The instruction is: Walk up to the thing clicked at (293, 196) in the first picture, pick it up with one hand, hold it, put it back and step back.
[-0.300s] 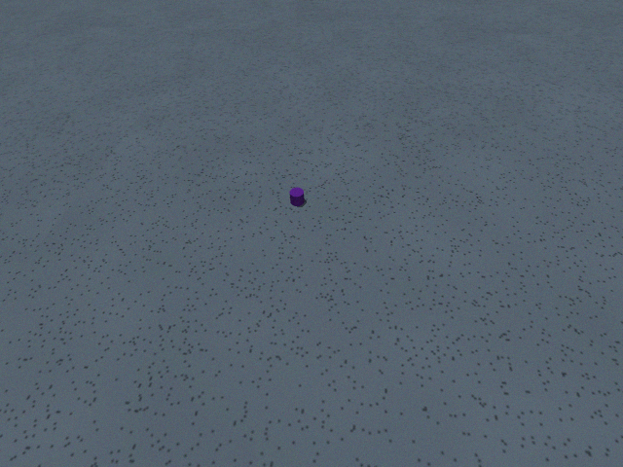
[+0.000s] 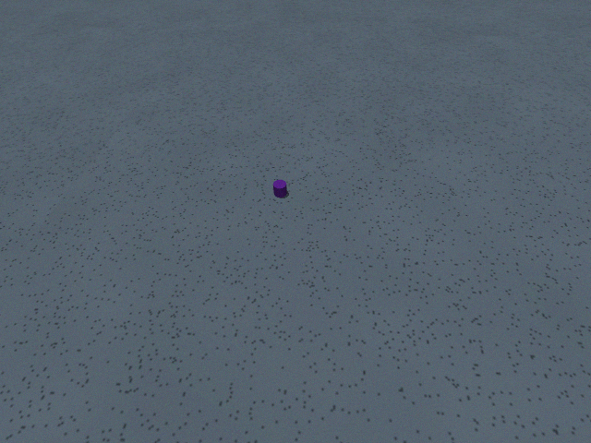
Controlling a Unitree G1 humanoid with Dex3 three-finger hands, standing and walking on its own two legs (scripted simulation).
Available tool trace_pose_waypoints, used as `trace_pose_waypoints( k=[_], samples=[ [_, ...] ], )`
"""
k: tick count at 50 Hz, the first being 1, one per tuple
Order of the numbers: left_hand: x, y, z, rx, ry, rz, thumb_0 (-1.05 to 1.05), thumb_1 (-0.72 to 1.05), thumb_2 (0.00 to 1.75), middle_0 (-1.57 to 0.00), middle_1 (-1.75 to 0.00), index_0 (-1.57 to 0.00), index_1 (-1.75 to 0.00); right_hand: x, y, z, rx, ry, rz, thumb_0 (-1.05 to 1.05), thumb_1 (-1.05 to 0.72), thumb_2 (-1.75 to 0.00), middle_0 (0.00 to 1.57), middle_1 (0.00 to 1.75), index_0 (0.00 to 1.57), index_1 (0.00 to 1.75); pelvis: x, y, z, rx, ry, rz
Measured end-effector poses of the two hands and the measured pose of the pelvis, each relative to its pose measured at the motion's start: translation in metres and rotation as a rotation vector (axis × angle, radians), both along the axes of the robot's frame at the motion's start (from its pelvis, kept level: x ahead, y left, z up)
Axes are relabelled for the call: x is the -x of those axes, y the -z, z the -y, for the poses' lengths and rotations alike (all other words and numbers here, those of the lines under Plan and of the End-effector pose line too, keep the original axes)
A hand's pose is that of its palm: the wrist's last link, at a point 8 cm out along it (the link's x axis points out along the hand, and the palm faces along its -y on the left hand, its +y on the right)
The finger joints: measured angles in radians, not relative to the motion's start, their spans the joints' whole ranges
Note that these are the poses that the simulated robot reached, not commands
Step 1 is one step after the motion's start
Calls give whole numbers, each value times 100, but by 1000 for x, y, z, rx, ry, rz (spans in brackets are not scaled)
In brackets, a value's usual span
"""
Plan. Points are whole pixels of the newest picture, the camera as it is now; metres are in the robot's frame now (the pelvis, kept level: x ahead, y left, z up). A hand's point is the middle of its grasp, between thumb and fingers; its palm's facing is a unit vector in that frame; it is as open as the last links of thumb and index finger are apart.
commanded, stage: stand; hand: left
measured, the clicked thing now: (280, 188) +1.39 +0.07 -0.75
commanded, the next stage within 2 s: walk up in 0.82 s
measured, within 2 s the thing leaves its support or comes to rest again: neither
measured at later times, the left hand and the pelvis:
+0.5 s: hand out of the picture +0.07 +0.25 -0.16, palm faces -0.03 -0.94 -0.34, open 7.4 cm; pelvis +0.00 +0.00 +0.00, yaw +0 degrees
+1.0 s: hand out of the picture +0.11 +0.26 -0.15, palm faces -0.09 -0.93 -0.37, open 7.4 cm; pelvis +0.03 -0.02 -0.01, yaw -3 degrees
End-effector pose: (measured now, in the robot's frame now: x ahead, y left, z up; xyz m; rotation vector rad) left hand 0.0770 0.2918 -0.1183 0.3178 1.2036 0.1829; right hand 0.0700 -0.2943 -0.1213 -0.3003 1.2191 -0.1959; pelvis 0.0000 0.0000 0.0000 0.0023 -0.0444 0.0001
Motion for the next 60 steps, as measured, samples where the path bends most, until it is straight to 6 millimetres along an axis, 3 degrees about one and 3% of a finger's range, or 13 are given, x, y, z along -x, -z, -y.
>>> trace_pose_waypoints(
  k=[16,43,48,54,57,60],
  samples=[
    [7,1,-4,-3,-7,-21,0,90,89,-20,-30,-20,-30,6,1,-3,-1,-3,-21,1,-91,-90,20,30,21,30,0,0,-2,-1,-1,-4],
    [1,-1,-7,2,0,-12,0,90,89,-20,-30,-21,-30,-6,-1,0,-6,-9,10,1,-91,-90,20,30,21,30,-8,1,-2,-5,9,-11],
    [-13,-4,-13,-22,41,-25,0,90,89,-20,-30,-21,-30,1,-3,24,10,34,69,1,-91,-90,20,30,21,30,-21,6,8,-18,43,-21],
    [-59,-16,3,-61,101,6,1,90,89,-20,-30,-20,-30,12,3,75,39,88,3,1,-90,-90,20,30,21,30,-52,13,39,-31,81,-4],
    [-80,-13,14,-101,105,55,0,90,89,-20,-30,-20,-30,-1,18,103,55,91,-25,1,-91,-90,20,30,21,30,-71,27,59,-4,78,10],
    [-88,-15,29,-98,76,76,0,90,89,-20,-30,-20,-30,-29,18,114,50,82,-30,1,-91,-90,20,30,20,30,-89,26,70,11,76,17]
  ],
)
